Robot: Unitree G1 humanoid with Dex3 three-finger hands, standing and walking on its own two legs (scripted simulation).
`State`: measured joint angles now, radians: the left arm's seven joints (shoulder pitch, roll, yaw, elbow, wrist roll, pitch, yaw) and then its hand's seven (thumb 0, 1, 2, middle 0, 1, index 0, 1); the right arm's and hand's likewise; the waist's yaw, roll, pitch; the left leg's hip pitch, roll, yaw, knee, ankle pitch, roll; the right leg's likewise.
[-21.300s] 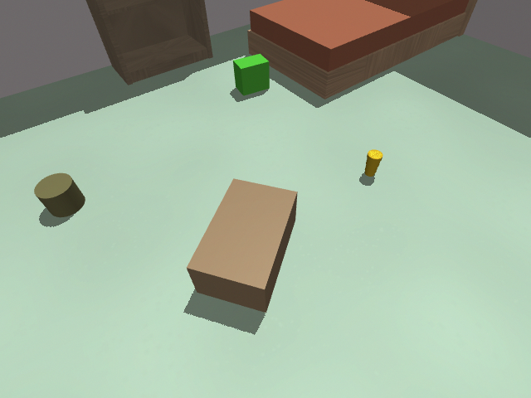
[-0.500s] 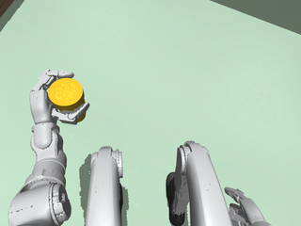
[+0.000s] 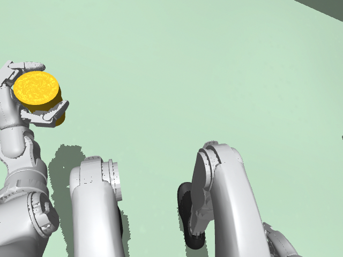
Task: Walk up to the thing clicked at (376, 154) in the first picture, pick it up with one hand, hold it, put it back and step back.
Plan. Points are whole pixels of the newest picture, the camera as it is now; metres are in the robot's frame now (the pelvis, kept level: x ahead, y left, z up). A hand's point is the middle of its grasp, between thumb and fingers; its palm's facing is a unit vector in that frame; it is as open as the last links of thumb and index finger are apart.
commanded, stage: crouch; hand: left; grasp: from the side
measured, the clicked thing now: (46, 104) +0.46 +0.25 -0.10
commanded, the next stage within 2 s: lower in 0.32 s
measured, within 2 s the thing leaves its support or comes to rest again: neither
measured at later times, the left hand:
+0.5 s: hand (51, 104) +0.47 +0.25 -0.12, palm faces +0.22 -0.98 +0.00, open 10.1 cm
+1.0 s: hand (60, 111) +0.47 +0.25 -0.19, palm faces +0.24 -0.97 -0.01, open 10.1 cm
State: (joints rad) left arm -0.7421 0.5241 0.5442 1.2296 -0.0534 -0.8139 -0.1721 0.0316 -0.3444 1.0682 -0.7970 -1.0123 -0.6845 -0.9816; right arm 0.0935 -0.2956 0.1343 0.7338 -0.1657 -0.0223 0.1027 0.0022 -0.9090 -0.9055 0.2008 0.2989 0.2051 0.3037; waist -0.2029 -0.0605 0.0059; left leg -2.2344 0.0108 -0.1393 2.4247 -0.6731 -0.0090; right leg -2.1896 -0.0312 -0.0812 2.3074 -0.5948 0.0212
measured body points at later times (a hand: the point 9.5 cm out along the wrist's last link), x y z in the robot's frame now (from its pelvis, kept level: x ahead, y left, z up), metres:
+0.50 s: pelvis +0.00 +0.01 -0.02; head +0.23 +0.11 +0.35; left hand +0.45 +0.30 -0.12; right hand +0.10 -0.28 -0.10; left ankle +0.09 +0.13 -0.30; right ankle +0.13 -0.13 -0.30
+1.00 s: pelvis +0.00 +0.01 -0.04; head +0.25 +0.14 +0.31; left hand +0.45 +0.30 -0.19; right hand +0.10 -0.27 -0.09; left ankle +0.09 +0.13 -0.30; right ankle +0.13 -0.13 -0.30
